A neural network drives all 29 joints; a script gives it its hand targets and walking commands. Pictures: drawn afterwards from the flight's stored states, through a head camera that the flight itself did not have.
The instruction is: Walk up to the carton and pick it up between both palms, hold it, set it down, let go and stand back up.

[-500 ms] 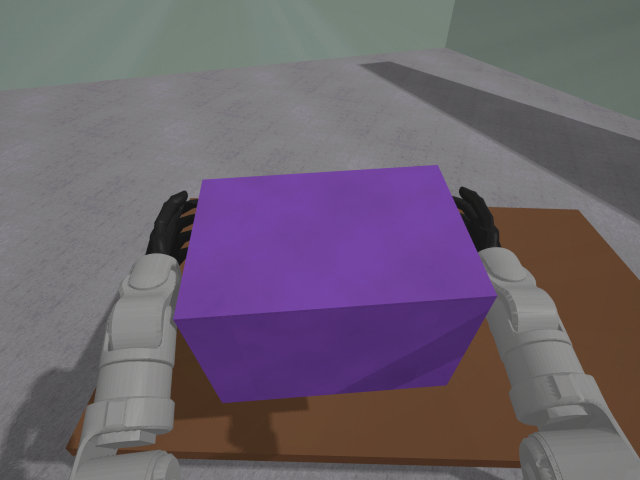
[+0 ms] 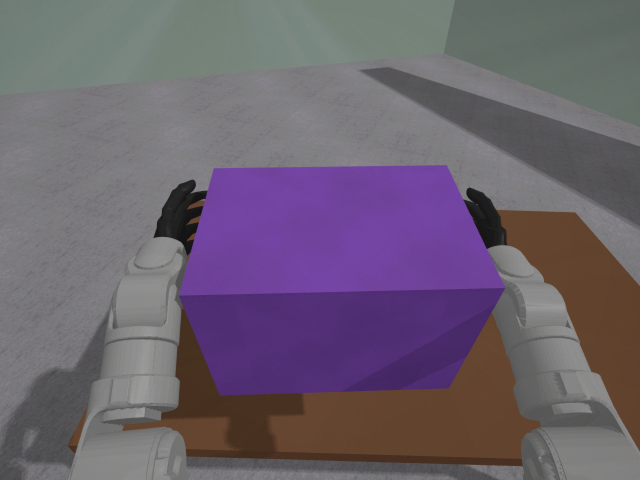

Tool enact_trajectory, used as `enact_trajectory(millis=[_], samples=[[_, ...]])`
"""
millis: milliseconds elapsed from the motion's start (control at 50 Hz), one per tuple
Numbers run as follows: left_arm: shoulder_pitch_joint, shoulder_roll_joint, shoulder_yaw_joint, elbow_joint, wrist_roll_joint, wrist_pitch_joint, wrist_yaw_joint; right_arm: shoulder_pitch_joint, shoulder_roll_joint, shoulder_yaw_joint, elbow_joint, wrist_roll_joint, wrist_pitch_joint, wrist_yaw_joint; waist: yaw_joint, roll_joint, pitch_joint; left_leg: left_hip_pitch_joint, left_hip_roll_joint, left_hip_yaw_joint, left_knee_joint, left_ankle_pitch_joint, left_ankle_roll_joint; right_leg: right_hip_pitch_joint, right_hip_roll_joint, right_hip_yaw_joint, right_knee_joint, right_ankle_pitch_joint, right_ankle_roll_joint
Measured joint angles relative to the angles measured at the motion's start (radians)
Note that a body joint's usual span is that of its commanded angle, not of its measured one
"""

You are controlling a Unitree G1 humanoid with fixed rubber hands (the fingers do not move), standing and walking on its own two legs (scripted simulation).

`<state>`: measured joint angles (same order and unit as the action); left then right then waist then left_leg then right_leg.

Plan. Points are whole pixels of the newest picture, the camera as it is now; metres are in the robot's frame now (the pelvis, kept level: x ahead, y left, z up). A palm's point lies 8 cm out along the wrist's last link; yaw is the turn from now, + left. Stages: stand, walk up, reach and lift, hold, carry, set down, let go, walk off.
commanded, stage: hold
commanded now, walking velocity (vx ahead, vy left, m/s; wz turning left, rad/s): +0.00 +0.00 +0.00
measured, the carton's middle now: (333, 280) +0.35 +0.01 +0.13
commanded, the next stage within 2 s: none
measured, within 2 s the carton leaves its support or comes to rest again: neither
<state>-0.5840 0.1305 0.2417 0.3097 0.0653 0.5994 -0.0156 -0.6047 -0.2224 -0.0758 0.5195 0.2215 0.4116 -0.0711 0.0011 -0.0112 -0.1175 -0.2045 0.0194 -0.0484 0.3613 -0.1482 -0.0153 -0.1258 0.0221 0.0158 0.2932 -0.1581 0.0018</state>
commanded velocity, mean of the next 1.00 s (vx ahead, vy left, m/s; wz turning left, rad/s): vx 0.00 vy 0.00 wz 0.00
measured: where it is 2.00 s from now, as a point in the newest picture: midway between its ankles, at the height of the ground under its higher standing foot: outside the picture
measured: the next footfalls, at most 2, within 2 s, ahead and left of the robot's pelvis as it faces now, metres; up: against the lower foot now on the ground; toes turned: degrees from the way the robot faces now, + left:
none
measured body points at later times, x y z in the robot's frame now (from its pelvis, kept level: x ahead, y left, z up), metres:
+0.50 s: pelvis +0.00 +0.00 +0.00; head -0.05 +0.02 +0.45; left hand +0.37 +0.21 +0.18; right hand +0.38 -0.18 +0.18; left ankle +0.03 +0.13 -0.75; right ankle +0.00 -0.12 -0.75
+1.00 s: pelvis +0.00 +0.00 +0.00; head -0.05 +0.02 +0.45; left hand +0.36 +0.21 +0.18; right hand +0.38 -0.18 +0.19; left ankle +0.03 +0.13 -0.75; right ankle +0.00 -0.12 -0.75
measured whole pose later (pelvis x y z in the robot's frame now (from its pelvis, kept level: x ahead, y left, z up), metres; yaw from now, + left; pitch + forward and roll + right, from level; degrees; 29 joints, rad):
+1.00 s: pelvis +0.00 +0.00 +0.00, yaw +0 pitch -1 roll -1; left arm -0.55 0.13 0.25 0.22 0.07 0.66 -0.02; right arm -0.62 -0.22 -0.08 0.46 0.24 0.48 -0.08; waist 0.00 -0.02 -0.12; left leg -0.20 0.02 -0.05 0.36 -0.14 -0.02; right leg -0.12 0.02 0.02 0.29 -0.15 0.00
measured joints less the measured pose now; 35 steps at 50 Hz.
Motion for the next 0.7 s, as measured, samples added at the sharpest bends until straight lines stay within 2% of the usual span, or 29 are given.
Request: enact_trajectory(millis=[200, 400, 700], samples=[[0.031, 0.0, 0.007, -0.072, 0.001, 0.027, 0.0, -0.004, -0.001, 0.018, -0.024, 0.018, 0.007, -0.01, 0.0, -0.002, 0.0, 0.0, 0.0, 0.0, 0.0, 0.003, 0.0, 0.0, 0.0, 0.0, 0.0, 0.003, 0.001], [0.016, 0.0, 0.009, -0.037, 0.001, 0.029, -0.006, -0.012, 0.0, 0.003, -0.024, 0.013, 0.04, -0.011, 0.0, -0.006, 0.0, 0.0, 0.0, 0.0, 0.0, 0.006, 0.0, 0.0, 0.0, 0.0, 0.0, 0.006, 0.0], [0.012, 0.0, 0.01, -0.057, 0.001, 0.045, -0.001, -0.018, 0.0, -0.001, -0.026, 0.014, 0.04, -0.007, 0.0, -0.006, 0.0, 0.0, 0.0, 0.0, 0.0, 0.001, 0.0, 0.001, 0.0, 0.0, -0.001, 0.002, 0.0]])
